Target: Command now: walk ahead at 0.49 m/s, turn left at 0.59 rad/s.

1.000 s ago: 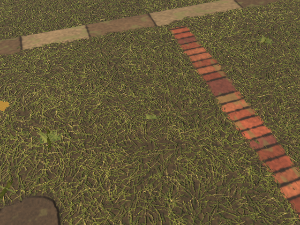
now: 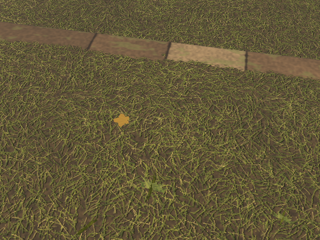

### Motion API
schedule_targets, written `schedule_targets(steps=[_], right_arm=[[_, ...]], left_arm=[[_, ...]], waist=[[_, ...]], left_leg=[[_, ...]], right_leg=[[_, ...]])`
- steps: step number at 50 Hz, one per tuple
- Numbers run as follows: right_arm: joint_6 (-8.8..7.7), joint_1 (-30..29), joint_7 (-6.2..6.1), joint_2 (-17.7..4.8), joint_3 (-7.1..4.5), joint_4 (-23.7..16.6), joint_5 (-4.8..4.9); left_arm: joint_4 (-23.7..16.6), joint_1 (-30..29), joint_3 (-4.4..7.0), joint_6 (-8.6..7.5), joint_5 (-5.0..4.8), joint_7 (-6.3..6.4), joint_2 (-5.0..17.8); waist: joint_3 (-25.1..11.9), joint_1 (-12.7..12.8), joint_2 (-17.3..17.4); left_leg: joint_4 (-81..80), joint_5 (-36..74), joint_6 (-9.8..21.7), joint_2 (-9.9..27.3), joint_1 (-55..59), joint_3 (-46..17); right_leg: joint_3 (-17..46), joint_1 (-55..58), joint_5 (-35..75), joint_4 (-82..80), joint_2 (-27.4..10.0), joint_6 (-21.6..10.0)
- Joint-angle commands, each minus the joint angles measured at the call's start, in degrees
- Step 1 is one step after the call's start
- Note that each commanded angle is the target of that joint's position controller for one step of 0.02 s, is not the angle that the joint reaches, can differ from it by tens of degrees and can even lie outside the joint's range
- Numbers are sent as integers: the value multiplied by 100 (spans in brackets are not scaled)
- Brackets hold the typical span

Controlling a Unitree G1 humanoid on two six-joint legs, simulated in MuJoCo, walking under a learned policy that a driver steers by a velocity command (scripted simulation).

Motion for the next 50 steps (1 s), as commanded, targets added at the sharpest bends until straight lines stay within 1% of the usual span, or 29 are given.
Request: schedule_targets(steps=[1,3,5,10,13,15,16,17,18,19,20,21,22,23,24,25,27,29,32,35,38,42,44,45,46,47,48,49,50], right_arm=[[35,191,29,-195,-84,-471,26],[97,-79,22,-144,-64,-670,-15],[98,-328,34,-180,-58,-829,-54],[-4,-1211,230,-146,-3,-1143,-42],[12,-1704,328,-134,21,-1405,-25],[15,-1828,363,-180,11,-1540,-34],[12,-1751,370,-250,-20,-1565,-51],[9,-1480,363,-377,-87,-1530,-76],[1,-712,346,-582,-222,-1319,-91],[20,299,272,-974,-424,-1005,-80],[41,922,168,-1728,-585,-918,-120],[-9,1019,193,-1618,-496,-978,-93],[-71,808,251,-1158,-345,-948,-160],[-100,433,258,-963,-286,-950,-159],[-125,-13,268,-727,-213,-973,-145],[-165,-294,274,-525,-157,-990,-165],[-281,-444,264,-478,-160,-910,-205],[-380,-390,224,-533,-188,-771,-258],[-395,-182,120,-514,-194,-572,-295],[-390,-212,51,-578,-195,-483,-269],[-353,27,-6,-669,-226,-292,-231],[-184,228,-51,-776,-272,-96,-151],[-94,72,-96,-920,-301,-127,-136],[-51,16,-128,-1018,-322,-154,-123],[-4,-62,-154,-1097,-333,-177,-120],[12,-193,-169,-1128,-322,-211,-88],[-63,-98,-167,-929,-231,-321,-171],[-260,447,-45,-101,26,-585,-262],[-525,-113,80,-611,-47,-670,-76]], left_arm=[[-116,179,138,-81,-2,-28,487],[-9,234,201,-124,-45,-38,645],[56,317,255,-110,-34,-25,793],[119,489,286,12,-56,17,1003],[216,780,312,108,-145,18,1146],[317,932,330,189,-210,4,1229],[342,927,340,227,-231,4,1287],[351,869,350,261,-243,13,1361],[354,770,330,306,-240,26,1361],[327,863,236,304,-166,55,1142],[63,1228,22,208,33,5,542],[107,1325,-36,9,-95,-65,515],[22,742,113,-52,-375,-105,1010],[-78,443,85,-55,-416,-98,922],[-24,369,85,-9,-300,-57,854],[35,471,125,79,-230,-44,848],[175,809,119,267,-233,-52,652],[166,737,129,375,-241,-18,555],[43,356,150,383,-216,2,481],[-73,-8,123,336,-176,-81,378],[-295,-526,44,322,-145,-184,228],[-668,-966,11,301,-153,-350,207],[-788,-840,61,310,-175,-414,312],[-797,-602,120,331,-183,-416,425],[-715,-44,223,349,-200,-402,621],[-530,846,395,354,-203,-337,939],[-412,1627,570,417,-176,-191,1458],[-576,1362,618,377,-193,-163,1869],[-585,1570,485,354,-147,-169,1404]], waist=[[-278,3,-645],[-98,-2,-557],[-64,35,-462],[68,349,-438],[224,527,-460],[304,498,-491],[251,390,-555],[50,164,-646],[-377,-317,-600],[-958,-739,-416],[-1644,-614,995],[-2597,-524,1197],[-1982,-665,522],[-1304,-505,429],[-909,-278,65],[-705,-67,166],[-615,155,243],[-374,186,139],[-100,68,100],[54,-47,124],[311,-284,42],[435,-398,46],[205,-209,219],[-44,-50,366],[-386,272,447],[-857,783,321],[-1398,1057,-414],[-2050,332,-1827],[-2490,793,-1102]], left_leg=[[-23,328,-10,698,-1028,-146],[-366,532,-47,796,-1309,-128],[-795,972,-104,836,-1592,-149],[-2387,2219,-72,711,-1452,301],[-2978,1992,23,615,-1372,528],[-3249,1424,175,471,-1278,648],[-3375,1098,279,334,-1049,753],[-3523,893,397,125,-536,908],[-3911,1175,548,-173,562,1097],[-3871,1461,710,-243,2209,914],[-3974,1380,1464,1373,4393,-1678],[-5130,888,2118,2257,4910,-4084],[-5231,1073,1737,2122,4476,-3259],[-5197,1566,1501,1926,3610,-2277],[-5278,1976,1301,1668,2782,-1569],[-5472,2151,1165,1455,2196,-1070],[-5884,2256,1128,1322,1688,-590],[-6111,2574,1091,1292,1564,-108],[-6235,2714,943,1235,1832,417],[-6350,2562,758,1168,1992,875],[-6366,2660,694,1325,2381,1131],[-5887,3458,625,1585,3208,1348],[-5316,5107,493,1584,3313,1541],[-4849,6146,423,1565,3338,1605],[-4055,6843,345,1501,3229,1662],[-2830,6613,172,1274,2703,1770],[-989,4415,-85,948,1265,1753],[1273,-1070,-488,-474,-1264,945],[1582,-1068,-280,-259,-1894,-292]], right_leg=[[1492,948,123,-1536,-1624,-969],[1130,864,479,-1717,-1697,-1071],[810,1025,767,-1765,-1754,-1112],[-118,1352,1045,-1621,-1582,-853],[-253,1714,871,-1513,-1735,-745],[-257,2017,1113,-1330,-1893,-704],[-309,2133,1723,-1092,-1938,-671],[-425,2176,2723,-612,-1922,-607],[-664,2008,3575,376,-1742,-475],[-834,1164,3356,1711,-1472,-267],[-860,-1193,28,4073,-814,123],[345,-2166,-2646,5317,-173,183],[738,-2673,-2288,5636,-499,78],[657,-2707,-1810,5370,-745,-4],[676,-2427,-1372,4964,-991,6],[751,-2054,-1053,4644,-1149,20],[777,-1600,-612,4473,-1163,89],[925,-1794,-235,4215,-1065,158],[1169,-2327,547,3431,-863,217],[973,-2270,1396,2377,-730,179],[667,-2392,1572,1700,-705,92],[284,-2688,806,1280,-618,-127],[-79,-2152,239,1199,-346,-330],[-276,-1684,-66,1262,-125,-453],[-385,-932,-268,1255,108,-605],[-318,428,78,830,314,-831],[1083,2151,227,639,-520,-1200],[4631,4061,-357,-74,-2034,-2486],[5111,4298,-784,-666,-2078,-2390]])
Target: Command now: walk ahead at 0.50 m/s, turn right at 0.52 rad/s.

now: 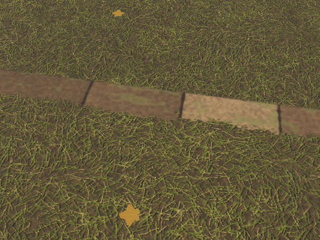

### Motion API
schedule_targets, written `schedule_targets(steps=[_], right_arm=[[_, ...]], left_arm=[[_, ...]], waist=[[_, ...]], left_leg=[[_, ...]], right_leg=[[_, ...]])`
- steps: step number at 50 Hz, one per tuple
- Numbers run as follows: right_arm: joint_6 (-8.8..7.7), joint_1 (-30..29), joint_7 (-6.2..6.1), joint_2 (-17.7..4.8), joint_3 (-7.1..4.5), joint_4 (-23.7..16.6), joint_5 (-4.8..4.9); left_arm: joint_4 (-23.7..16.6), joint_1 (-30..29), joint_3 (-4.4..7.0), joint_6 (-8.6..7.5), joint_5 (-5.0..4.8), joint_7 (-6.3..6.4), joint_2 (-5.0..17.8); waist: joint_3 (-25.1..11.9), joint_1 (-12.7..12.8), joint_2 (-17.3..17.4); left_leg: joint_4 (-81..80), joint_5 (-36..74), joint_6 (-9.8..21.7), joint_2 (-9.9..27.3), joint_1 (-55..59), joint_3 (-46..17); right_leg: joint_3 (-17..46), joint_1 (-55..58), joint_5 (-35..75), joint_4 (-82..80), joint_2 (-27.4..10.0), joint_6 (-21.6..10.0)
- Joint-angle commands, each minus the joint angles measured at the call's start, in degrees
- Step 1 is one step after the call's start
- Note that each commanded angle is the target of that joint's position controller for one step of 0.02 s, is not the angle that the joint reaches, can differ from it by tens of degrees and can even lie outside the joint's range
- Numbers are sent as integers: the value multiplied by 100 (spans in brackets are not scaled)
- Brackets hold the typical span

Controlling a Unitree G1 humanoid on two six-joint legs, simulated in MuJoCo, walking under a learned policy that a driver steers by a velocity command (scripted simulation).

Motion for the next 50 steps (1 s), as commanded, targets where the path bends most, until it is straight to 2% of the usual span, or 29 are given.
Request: schedule_targets(steps=[1,2,3,4,6,8,10,12,15,18,19,20,21,22,23,24,26,27,32,35,37,39,40,41,42,43,45,47,50], right_arm=[[-539,-524,173,-767,-56,-962,259],[-564,-651,139,-689,-31,-996,172],[-521,-709,85,-764,-85,-956,0],[-444,-588,87,-775,-117,-956,-56],[-304,-474,58,-684,-119,-1004,-118],[-219,-620,12,-517,-62,-1083,-152],[-187,-930,0,-354,8,-1143,-171],[-173,-1250,33,-347,27,-1194,-108],[-150,-1612,98,-490,-15,-1317,-41],[-234,-1286,135,-716,-137,-1269,-84],[-286,-1011,112,-800,-173,-1226,-143],[-293,-599,44,-1133,-234,-1244,-267],[-199,-502,24,-1245,-225,-1253,-417],[-103,-546,34,-1022,-232,-1246,-178],[-28,-753,-1,-633,-131,-1383,-116],[69,-924,-18,-505,-72,-1400,-135],[191,-1241,-44,-597,-62,-1393,-160],[210,-1272,-56,-655,-88,-1373,-195],[257,-1227,-62,-787,-156,-1228,-138],[313,-1206,-11,-900,-181,-1132,-57],[348,-1195,22,-926,-170,-1050,11],[379,-1083,38,-792,-115,-904,105],[366,-853,66,-565,-42,-800,73],[322,-689,146,-136,100,-910,-213],[321,-1170,67,-511,-33,-1039,-139],[359,-1263,19,-784,-125,-985,-38],[464,-903,-35,-690,-165,-675,-67],[491,-703,-39,-556,-145,-564,-89],[447,-925,-5,-302,-18,-592,-24]], left_arm=[[-74,1679,328,-59,43,114,1022],[-135,1271,274,-89,8,99,860],[-227,910,208,-99,1,112,632],[-341,735,174,-94,62,139,584],[-416,613,216,-99,80,193,741],[-384,676,270,-78,98,277,945],[-340,740,301,30,26,361,1014],[-301,905,305,166,-34,434,1002],[-283,1049,292,310,-41,491,945],[-440,744,275,352,-10,538,858],[-528,626,239,338,3,532,737],[-698,643,125,300,105,521,408],[-679,1745,46,261,79,488,181],[-488,2120,147,288,37,432,836],[-448,1567,270,395,-19,443,1199],[-506,1189,293,511,-17,480,1178],[-622,999,265,677,-23,501,938],[-641,1045,225,703,-22,497,759],[-801,774,90,636,83,461,433],[-799,718,84,625,94,390,506],[-758,799,95,618,105,342,518],[-618,1074,110,595,144,297,508],[-665,1119,131,588,206,313,685],[-816,996,181,600,239,395,1129],[-844,871,170,524,379,360,1113],[-854,587,114,406,424,339,938],[-774,205,30,257,292,333,654],[-694,81,-34,222,240,353,487],[-548,273,-30,264,218,360,437]], waist=[[-1783,800,-542],[-1105,472,117],[-852,267,209],[-694,89,94],[-494,-78,26],[-419,-91,4],[-555,21,-230],[-785,203,-456],[-858,336,-601],[-866,53,-735],[-1003,-108,-652],[-1615,-193,45],[-2263,315,1631],[-2468,336,1478],[-1835,101,876],[-1455,69,526],[-818,182,635],[-709,207,753],[-1077,86,836],[-1102,26,940],[-1024,93,946],[-933,253,864],[-897,206,430],[-968,-128,-1175],[-705,250,-1420],[-454,175,-1054],[-442,-21,-861],[-535,-130,-754],[-692,71,-766]], left_leg=[[2756,5,218,-157,-3994,-1357],[2101,398,252,111,-3830,-1268],[1562,589,211,303,-3462,-1206],[1356,720,157,385,-3104,-1204],[909,770,-64,368,-2844,-1048],[134,1108,-254,189,-2680,-850],[-784,1897,-332,-73,-2329,-721],[-1567,2669,-346,-336,-1992,-692],[-2312,2769,-308,-510,-1911,-885],[-3014,2727,-52,-442,-1557,-1084],[-3414,3451,129,-203,-945,-1101],[-3176,5155,552,901,356,-1970],[-3027,6864,1764,2381,1820,-3818],[-3133,5354,2052,2648,1637,-4445],[-3208,4390,1772,2143,1164,-3560],[-3342,3598,1502,1749,636,-2923],[-3728,2892,1334,1269,-473,-2122],[-3876,2829,1299,1083,-765,-1744],[-3896,3310,1571,1287,-580,-1276],[-3889,2852,1575,1363,-588,-1237],[-3752,2415,1471,1340,-638,-1222],[-3408,1967,1083,1127,-1028,-1028],[-2931,1364,596,847,-1483,-769],[-1565,-142,-25,163,-2333,-40],[-898,-783,-137,8,-2416,-541],[-361,-494,-157,87,-2281,-746],[-123,70,-240,110,-2202,-804],[-157,387,-360,119,-1878,-821],[-1225,369,-388,94,-1526,-700]], right_leg=[[4135,4859,-356,-1982,-2006,-1531],[3399,3835,266,-2010,-1731,-1291],[2890,3123,821,-2071,-1503,-1131],[2652,2588,1154,-2216,-1360,-1121],[2291,1965,2591,-2269,-1247,-1131],[1753,1507,3759,-2143,-1011,-1003],[1353,1286,3848,-1883,-642,-687],[1385,1329,3377,-1673,-507,-434],[1962,1694,2445,-1306,-638,-265],[2584,2062,1925,-644,-691,-74],[2506,1939,1663,-123,-439,116],[2044,1280,293,1219,-29,393],[1582,-103,-3333,2642,735,726],[1514,-457,-3094,3508,174,909],[1317,-679,-2597,3854,-33,1079],[1130,-751,-2199,3857,-164,1162],[891,-452,-1740,3562,-329,1216],[712,-218,-1591,3296,-313,1209],[514,402,-1412,1848,-479,1108],[373,866,-1242,1030,-433,965],[248,1239,-955,225,-339,803],[117,2062,-282,-1023,-176,530],[790,2537,104,-1506,-629,292],[2364,2956,1314,-1655,-2000,-190],[2826,1779,970,-2076,-2481,-960],[2498,1514,606,-2182,-2152,-892],[1817,1570,800,-2037,-1630,-465],[1462,1607,1790,-1834,-1442,-402],[1342,2044,2248,-1525,-1350,-437]])
Over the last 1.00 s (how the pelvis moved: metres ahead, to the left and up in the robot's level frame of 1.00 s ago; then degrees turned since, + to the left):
0.55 0.10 -0.02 -1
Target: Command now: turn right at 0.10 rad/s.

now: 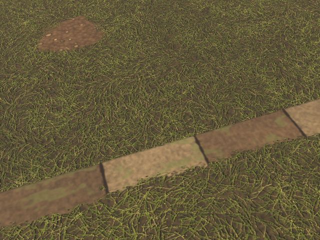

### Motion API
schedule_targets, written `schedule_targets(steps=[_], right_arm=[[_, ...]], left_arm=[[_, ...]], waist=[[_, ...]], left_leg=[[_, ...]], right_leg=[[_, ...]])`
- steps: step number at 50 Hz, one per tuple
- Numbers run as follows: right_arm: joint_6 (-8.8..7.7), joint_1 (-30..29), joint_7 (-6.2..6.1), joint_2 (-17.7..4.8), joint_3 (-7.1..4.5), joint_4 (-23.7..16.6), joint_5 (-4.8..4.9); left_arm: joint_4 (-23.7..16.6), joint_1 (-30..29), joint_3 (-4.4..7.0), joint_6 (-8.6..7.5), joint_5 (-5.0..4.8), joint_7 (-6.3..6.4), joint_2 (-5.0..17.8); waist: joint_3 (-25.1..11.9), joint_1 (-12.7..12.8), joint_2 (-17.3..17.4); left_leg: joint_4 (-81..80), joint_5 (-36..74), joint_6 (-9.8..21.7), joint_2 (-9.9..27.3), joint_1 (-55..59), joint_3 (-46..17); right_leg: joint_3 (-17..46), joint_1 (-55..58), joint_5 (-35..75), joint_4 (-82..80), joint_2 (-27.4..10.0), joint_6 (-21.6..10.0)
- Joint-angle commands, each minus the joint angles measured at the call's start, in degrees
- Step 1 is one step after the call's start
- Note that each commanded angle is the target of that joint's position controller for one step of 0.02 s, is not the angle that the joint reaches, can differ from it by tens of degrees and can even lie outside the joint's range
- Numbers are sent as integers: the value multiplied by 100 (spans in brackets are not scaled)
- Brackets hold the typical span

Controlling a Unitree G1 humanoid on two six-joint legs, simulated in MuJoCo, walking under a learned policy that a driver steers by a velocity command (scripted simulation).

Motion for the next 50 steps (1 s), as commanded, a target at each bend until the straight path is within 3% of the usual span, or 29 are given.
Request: schedule_targets(steps=[1,3,4,5,6,7,8,9,12,19,20,22,25,28,33,34,35,36,37,38,39,40,42,44,46,48,49,50], right_arm=[[-92,-258,8,-192,11,-364,40],[-106,-96,30,-203,30,-276,60],[-124,14,43,-229,46,-213,13],[-135,80,33,-430,26,-193,-69],[-123,123,7,-810,-51,-177,-80],[-122,70,34,-812,-97,-33,4],[-143,23,66,-496,-31,-57,9],[-170,-15,59,-375,11,-3,-42],[-257,-20,28,-307,51,105,-51],[-268,47,-45,-288,89,378,-28],[-256,157,-53,-281,87,465,-17],[-232,225,-82,-413,33,514,63],[-397,311,-81,-353,38,486,138],[-592,444,-12,-348,15,534,179],[-774,533,92,-329,36,479,233],[-826,459,116,-289,48,409,232],[-897,246,149,-201,68,291,199],[-980,-173,194,-153,91,124,157],[-1016,-626,220,-209,104,-69,161],[-999,-915,255,-288,83,-239,263],[-965,-1055,289,-139,149,-331,319],[-934,-1107,327,-1,206,-436,311],[-860,-941,377,38,242,-498,202],[-815,-746,483,133,312,-428,74],[-727,-639,439,-153,207,-392,125],[-653,-450,339,-412,98,-364,154],[-635,-123,297,-535,12,-280,143],[-609,602,267,-717,-119,-54,162]], left_arm=[[-249,-156,212,-62,-31,32,769],[-169,-207,195,-24,-86,43,735],[-101,-160,187,-28,-127,42,713],[-36,10,166,-71,-100,34,649],[-5,211,176,-133,-4,-10,668],[21,212,192,-155,4,-16,661],[42,-130,207,-141,6,0,784],[13,-286,215,-110,-25,28,705],[96,-224,220,1,-29,85,596],[456,-77,268,-11,-55,125,554],[557,44,278,-3,-65,135,556],[646,171,347,4,-137,163,697],[686,300,338,-209,-219,155,624],[734,341,348,-441,-260,82,604],[781,620,325,-701,-315,-18,554],[860,900,353,-746,-331,-39,664],[1034,1407,425,-772,-345,-57,867],[1257,2221,552,-764,-304,-84,1215],[1345,2709,543,-735,-212,-112,1220],[1337,2545,438,-701,-164,-92,1011],[1281,2446,364,-651,-129,-73,840],[1271,2240,303,-585,-159,-43,764],[1069,1359,205,-450,-212,46,635],[913,777,278,-412,-244,119,951],[1044,1118,392,-489,-277,116,1313],[1110,1130,397,-501,-308,90,1281],[1136,1128,390,-468,-273,77,1240],[1142,1174,359,-419,-205,70,1128]], waist=[[-472,107,-1050],[-499,3,-1004],[-468,-73,-901],[-536,-9,-683],[-500,232,-135],[-412,263,344],[-255,27,130],[-215,33,108],[-81,52,104],[48,20,-179],[-59,18,-202],[270,32,-203],[715,28,-201],[565,11,-113],[512,109,-12],[429,187,-207],[233,352,-679],[-27,732,-1305],[-17,1015,-1743],[308,875,-1198],[315,821,-860],[499,656,-554],[735,234,-626],[509,45,-764],[352,3,-943],[365,-179,-863],[166,-383,-829],[-268,-714,-751]], left_leg=[[-760,-56,-58,20,274,-3],[-1848,615,1,-29,739,65],[-2532,1541,82,-14,1170,23],[-2579,2331,182,205,1616,-256],[-2263,3028,333,454,1851,-389],[-2092,2127,506,296,1413,-240],[-2229,1646,524,193,1131,-231],[-2318,1482,481,192,1014,-244],[-2348,1393,403,131,947,-200],[-2360,1121,420,66,918,-188],[-2372,525,458,-2,941,-130],[-2317,-1167,674,-84,588,-143],[-2336,-1903,956,119,291,-509],[-2330,-1630,1147,277,483,-816],[-2059,-712,1343,265,620,-1019],[-1609,-37,1279,117,425,-792],[-777,881,1081,-197,-173,-273],[588,1790,801,-492,-1453,205],[1903,-622,750,-531,-2831,-13],[2657,-1291,858,-181,-3795,-282],[3038,-1270,936,26,-4248,-286],[2775,-1000,946,291,-4409,-289],[1430,-124,769,594,-3294,-240],[-260,1560,553,237,-795,219],[-656,2212,402,-95,339,395],[-1141,2029,533,-155,439,322],[-1221,1826,658,-262,801,403],[-1198,1659,800,-399,1624,523]], right_leg=[[1005,624,2708,-501,-1238,-1001],[1104,650,2486,-388,-1210,-949],[1092,509,2151,-378,-1116,-773],[1066,318,1596,-358,-959,-514],[809,30,968,-269,-626,-309],[450,162,613,-353,-336,-118],[365,278,473,-203,-289,-13],[321,299,476,-146,-289,-9],[333,272,561,-150,-298,-36],[294,256,508,-191,-281,53],[220,286,-101,-192,-209,39],[167,-123,-2000,-131,-91,-97],[456,-596,-2653,-150,-285,-311],[577,-591,-2231,-4,-360,-409],[661,-418,-1571,169,-293,-621],[860,-84,-1040,175,-375,-719],[1334,771,-202,30,-604,-898],[2517,2162,498,-435,-1240,-1342],[3806,2939,1320,-1009,-2142,-1852],[3831,3175,1417,-818,-2392,-1865],[3443,3303,1468,-807,-2370,-1726],[3010,3050,1390,-995,-2323,-1489],[2026,1663,1033,-1651,-1883,-1006],[670,-33,701,-1980,-993,-616],[594,-227,408,-2260,-1133,-643],[514,395,1129,-1800,-1281,-491],[369,583,1983,-1161,-1251,-352],[176,525,2690,-104,-1089,-212]])
Over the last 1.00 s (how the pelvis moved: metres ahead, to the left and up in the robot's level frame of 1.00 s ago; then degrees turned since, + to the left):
0.24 -0.02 0.03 -28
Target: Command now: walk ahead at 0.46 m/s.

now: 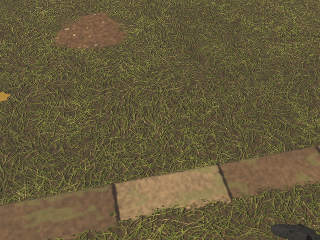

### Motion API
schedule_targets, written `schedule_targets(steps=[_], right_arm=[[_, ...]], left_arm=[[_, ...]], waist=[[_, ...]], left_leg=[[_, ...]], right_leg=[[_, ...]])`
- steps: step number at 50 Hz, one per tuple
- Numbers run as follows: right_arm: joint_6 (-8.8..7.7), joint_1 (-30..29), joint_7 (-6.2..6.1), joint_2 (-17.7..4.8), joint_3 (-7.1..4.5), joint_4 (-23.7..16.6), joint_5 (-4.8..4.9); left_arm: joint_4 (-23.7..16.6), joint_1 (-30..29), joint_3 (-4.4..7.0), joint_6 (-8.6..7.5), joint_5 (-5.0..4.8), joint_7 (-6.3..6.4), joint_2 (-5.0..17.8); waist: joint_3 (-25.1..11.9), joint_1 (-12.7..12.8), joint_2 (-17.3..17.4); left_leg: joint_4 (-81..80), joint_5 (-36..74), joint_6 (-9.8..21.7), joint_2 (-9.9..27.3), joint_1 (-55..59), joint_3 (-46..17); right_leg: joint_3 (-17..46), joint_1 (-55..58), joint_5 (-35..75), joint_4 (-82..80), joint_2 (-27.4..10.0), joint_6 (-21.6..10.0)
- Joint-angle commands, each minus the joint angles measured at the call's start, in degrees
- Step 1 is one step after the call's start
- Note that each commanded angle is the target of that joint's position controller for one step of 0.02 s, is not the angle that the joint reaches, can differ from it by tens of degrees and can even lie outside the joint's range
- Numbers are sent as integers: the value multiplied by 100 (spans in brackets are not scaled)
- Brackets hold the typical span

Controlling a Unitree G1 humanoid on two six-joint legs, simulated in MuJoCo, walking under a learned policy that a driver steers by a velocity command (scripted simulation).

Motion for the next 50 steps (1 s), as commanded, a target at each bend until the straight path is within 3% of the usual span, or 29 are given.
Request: schedule_targets(steps=[1,2,3,4,5,6,7,8,11,14,20,25,27,29,30,31,32,33,34,35,36,37,39,41,43,46,48,49,50], right_arm=[[101,2351,-128,-1128,-504,441,13],[93,2634,-107,-1796,-557,525,-135],[31,2538,-35,-1433,-450,460,-63],[-33,1934,3,-1120,-366,387,-35],[-63,1493,16,-928,-324,307,-52],[-85,1134,29,-866,-315,281,-150],[-111,943,29,-710,-277,278,-228],[-130,897,17,-613,-256,314,-237],[-182,1169,-53,-634,-269,487,-165],[-128,1552,-160,-767,-303,636,-136],[-11,2057,-262,-818,-287,858,-72],[157,2519,-272,-851,-301,1075,-62],[218,2548,-285,-898,-328,1112,-42],[249,2400,-297,-1006,-368,1078,-27],[266,2292,-300,-1075,-387,1046,-23],[291,2177,-300,-1006,-354,1006,-36],[273,2135,-305,-840,-269,854,-116],[133,2910,-227,-1,-32,806,-125],[-14,2618,-218,-494,-145,898,32],[-85,2004,-211,-909,-279,665,206],[-99,1688,-245,-892,-283,582,214],[-58,1558,-278,-812,-314,577,121],[134,1898,-282,-564,-338,681,95],[287,1987,-317,-382,-344,682,82],[351,1790,-345,-366,-360,494,2],[312,1161,-229,-237,-310,202,-72],[306,841,-123,-209,-297,1,-88],[320,974,-71,-297,-343,-1,-113],[343,1005,-34,-373,-375,-51,-116]], left_arm=[[-429,-454,120,-11,151,30,700],[-587,258,-93,-78,166,35,-230],[-499,469,-51,-199,-10,17,46],[-621,-34,60,-258,-175,-15,475],[-767,-617,71,-275,-144,1,626],[-810,-892,108,-254,-26,48,686],[-795,-831,149,-187,28,62,675],[-753,-716,154,-115,21,46,623],[-765,-920,153,-2,70,44,526],[-948,-1583,157,-14,130,47,507],[-1161,-2563,90,-117,83,-81,349],[-1451,-3331,-3,-219,28,-271,264],[-1543,-3431,-17,-256,7,-353,303],[-1494,-3121,40,-281,11,-388,486],[-1382,-2677,118,-288,25,-376,644],[-1096,-1748,258,-285,32,-336,902],[-837,-590,374,-269,102,-268,1275],[-696,-140,473,-237,125,-261,1709],[-712,-120,320,-221,108,-234,1122],[-751,-579,234,-219,107,-202,898],[-814,-1049,182,-226,117,-188,744],[-815,-1361,135,-251,147,-208,551],[-760,-1617,106,-328,218,-234,380],[-667,-1722,131,-382,258,-228,479],[-614,-1824,172,-380,273,-155,629],[-602,-1910,195,-275,238,9,780],[-532,-1740,227,-183,203,93,909],[-550,-1768,247,-154,218,123,972],[-562,-1846,252,-113,164,144,969]], waist=[[-748,-1488,-92],[-1338,-931,2140],[-1572,-894,2124],[-704,-758,1414],[-304,-699,742],[-172,-547,387],[-171,-349,506],[-206,-243,725],[-9,-227,423],[199,-399,152],[422,-744,257],[644,-1011,258],[647,-956,363],[401,-706,534],[80,-436,644],[-499,42,594],[-1378,473,232],[-2231,124,-1297],[-2281,384,-1047],[-1275,331,-823],[-766,121,-435],[-358,-56,-277],[-178,-376,-539],[76,-548,-441],[209,-634,-421],[184,-465,-430],[33,-314,-371],[-142,-374,-312],[-166,-418,-344]], left_leg=[[11,-288,357,95,3676,-256],[-1308,-1894,1155,1551,4643,-3291],[-2664,-3161,1432,1919,4576,-5305],[-2687,-3322,1208,1913,3939,-4703],[-2554,-2701,1036,1704,3157,-3742],[-2463,-1932,910,1426,2465,-2958],[-2531,-1485,829,1130,2088,-2387],[-2670,-1268,866,1010,1919,-2081],[-2999,-776,1068,923,1904,-1579],[-3163,-435,1151,1050,2352,-1444],[-3202,82,936,877,2795,-777],[-2833,545,969,1072,3615,-656],[-2578,969,933,1210,3890,-688],[-2160,2146,824,1234,3994,-651],[-1648,3266,752,1152,3980,-560],[-611,3882,592,872,3683,-324],[1047,2603,399,591,2417,-150],[3277,-1301,-28,-521,-116,-132],[3994,-2557,52,-499,-762,-1036],[4110,-2177,130,-180,-1140,-994],[3812,-1618,128,139,-950,-813],[3438,-1256,94,304,-736,-773],[3082,-863,48,509,-89,-813],[2888,-791,-73,432,28,-768],[2327,-406,-201,357,-115,-693],[819,760,-201,257,226,-252],[335,1165,-205,163,378,-82],[513,1369,-181,172,512,-87],[425,1181,-127,185,477,-129]], right_leg=[[-165,-2309,3286,2508,-382,-549],[-182,-3790,-217,4934,632,-247],[595,-4418,-657,6022,703,-328],[486,-4961,-154,6371,317,-472],[327,-4861,457,6131,-41,-610],[312,-4525,927,5741,-312,-666],[374,-4171,1195,5423,-496,-719],[376,-3931,1326,5216,-554,-717],[259,-4161,1644,4636,-574,-605],[263,-4906,2322,3750,-589,-397],[-42,-4860,3408,2137,-371,-288],[-212,-4958,3014,1347,-179,-378],[-240,-4845,2626,1129,-100,-511],[-374,-4142,2242,979,104,-686],[-536,-3408,2129,944,310,-810],[-629,-2113,2282,863,436,-1004],[322,-133,2351,1153,-440,-1380],[3149,2099,1210,761,-1945,-2309],[3900,1985,709,91,-2062,-2222],[2871,1172,899,-36,-1855,-1880],[2069,254,1411,-213,-1634,-1692],[1511,-468,1763,-447,-1383,-1565],[786,-1223,2065,-804,-1090,-1427],[158,-1673,3700,-843,-1061,-1453],[-385,-1805,4820,-792,-1023,-1442],[-1077,-1849,4877,-718,-721,-1273],[-1165,-1554,4962,-561,-815,-1311],[-1178,-1375,5091,-327,-976,-1354],[-1188,-1237,5055,-179,-1057,-1332]])
Over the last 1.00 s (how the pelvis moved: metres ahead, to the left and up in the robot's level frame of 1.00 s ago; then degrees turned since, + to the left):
0.18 0.08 -0.02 1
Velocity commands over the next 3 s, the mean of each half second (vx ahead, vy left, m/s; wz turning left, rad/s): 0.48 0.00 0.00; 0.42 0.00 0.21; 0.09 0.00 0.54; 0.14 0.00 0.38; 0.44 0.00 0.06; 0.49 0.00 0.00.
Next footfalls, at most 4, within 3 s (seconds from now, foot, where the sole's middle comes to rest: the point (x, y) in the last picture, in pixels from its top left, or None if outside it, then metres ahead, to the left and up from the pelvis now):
0.02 left None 0.18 0.12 -0.76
0.64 right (198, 238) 0.50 -0.11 -0.76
1.10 left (145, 193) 0.68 0.12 -0.76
1.58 right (192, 188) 0.72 -0.08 -0.76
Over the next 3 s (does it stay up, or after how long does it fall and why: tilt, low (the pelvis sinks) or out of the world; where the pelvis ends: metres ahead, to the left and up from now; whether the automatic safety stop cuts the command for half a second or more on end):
stays up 1.11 0.30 -0.05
